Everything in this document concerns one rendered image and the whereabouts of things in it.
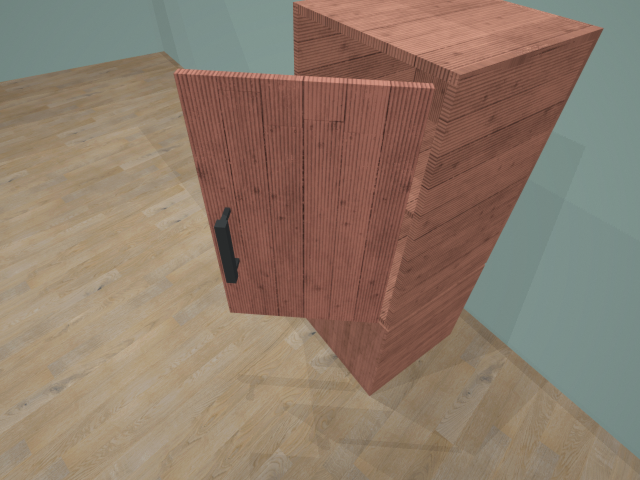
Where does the handle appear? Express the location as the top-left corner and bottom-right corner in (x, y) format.
(214, 207), (240, 283)

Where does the cupboard door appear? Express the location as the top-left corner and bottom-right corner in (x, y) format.
(174, 69), (435, 323)

